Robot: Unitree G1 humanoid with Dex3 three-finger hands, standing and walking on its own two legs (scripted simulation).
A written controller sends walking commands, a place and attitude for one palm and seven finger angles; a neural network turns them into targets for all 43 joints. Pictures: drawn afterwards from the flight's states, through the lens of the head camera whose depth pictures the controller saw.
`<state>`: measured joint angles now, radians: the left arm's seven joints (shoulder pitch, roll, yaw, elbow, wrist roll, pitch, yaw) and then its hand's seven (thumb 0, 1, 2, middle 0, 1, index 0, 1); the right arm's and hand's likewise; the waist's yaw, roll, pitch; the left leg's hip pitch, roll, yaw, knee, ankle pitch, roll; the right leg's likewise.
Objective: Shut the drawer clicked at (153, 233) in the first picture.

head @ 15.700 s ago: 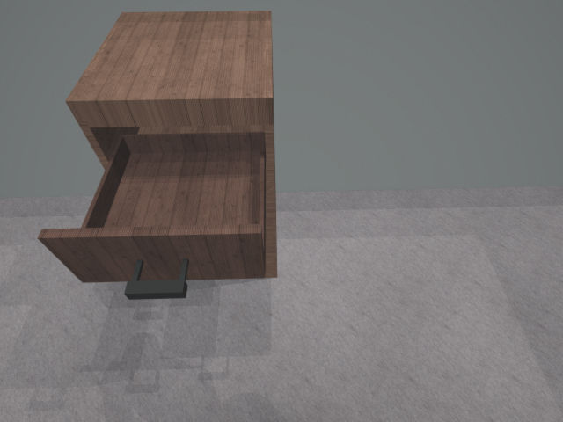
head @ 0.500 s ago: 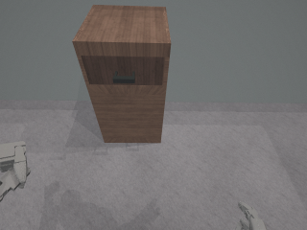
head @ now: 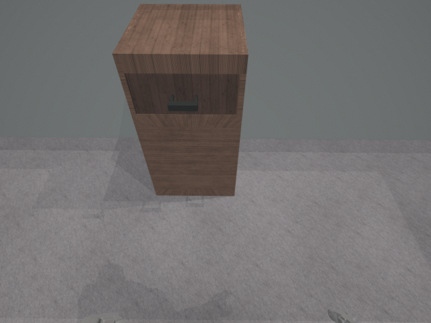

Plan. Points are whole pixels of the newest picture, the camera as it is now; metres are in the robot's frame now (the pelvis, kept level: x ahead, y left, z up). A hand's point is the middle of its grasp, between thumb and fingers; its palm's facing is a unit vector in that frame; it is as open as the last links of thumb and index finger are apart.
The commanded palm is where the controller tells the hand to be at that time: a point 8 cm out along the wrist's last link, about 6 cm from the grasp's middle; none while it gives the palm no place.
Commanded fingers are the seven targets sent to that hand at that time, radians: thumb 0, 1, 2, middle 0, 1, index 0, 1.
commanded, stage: let the arm hang, fingers relaxed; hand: left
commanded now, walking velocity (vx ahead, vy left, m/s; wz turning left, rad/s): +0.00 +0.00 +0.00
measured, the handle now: (183, 101) +0.83 +0.15 -0.09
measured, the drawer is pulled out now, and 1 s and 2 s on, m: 0.00 0.00 0.00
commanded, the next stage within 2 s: look to check the result in 0.86 s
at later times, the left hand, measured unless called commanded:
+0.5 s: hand out of the picture -0.02 +0.19 -0.16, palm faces +0.02 -0.97 -0.22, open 6.8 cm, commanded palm none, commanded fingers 0.00 0.90 0.90 -0.20 -0.30 -0.20 -0.30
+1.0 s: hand out of the picture +0.01 +0.16 -0.16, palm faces +0.03 -0.98 -0.19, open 7.4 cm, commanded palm none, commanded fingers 0.00 0.90 0.90 -0.20 -0.30 -0.20 -0.30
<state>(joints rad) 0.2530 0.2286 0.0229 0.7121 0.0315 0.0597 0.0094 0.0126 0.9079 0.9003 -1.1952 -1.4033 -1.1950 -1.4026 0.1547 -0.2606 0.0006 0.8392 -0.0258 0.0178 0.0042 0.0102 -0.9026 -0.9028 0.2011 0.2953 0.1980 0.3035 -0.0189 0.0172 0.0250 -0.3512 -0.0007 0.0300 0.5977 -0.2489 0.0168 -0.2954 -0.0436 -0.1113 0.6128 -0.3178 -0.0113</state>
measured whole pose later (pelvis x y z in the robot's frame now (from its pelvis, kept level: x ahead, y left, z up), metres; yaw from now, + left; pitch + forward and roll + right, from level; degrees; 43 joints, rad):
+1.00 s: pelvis +0.01 +0.00 +0.02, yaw -1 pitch -2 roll +0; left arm 0.28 0.13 0.02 1.15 0.01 0.00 0.03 0.01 0.91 0.90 -0.20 -0.30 -0.19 -0.30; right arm 0.30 -0.12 -0.01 1.15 -0.02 0.01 -0.04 0.01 -0.91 -0.90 0.20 0.29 0.19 0.30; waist -0.01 0.01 0.05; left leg -0.21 0.01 0.04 0.42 -0.18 0.01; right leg -0.15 -0.02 -0.10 0.42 -0.24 -0.02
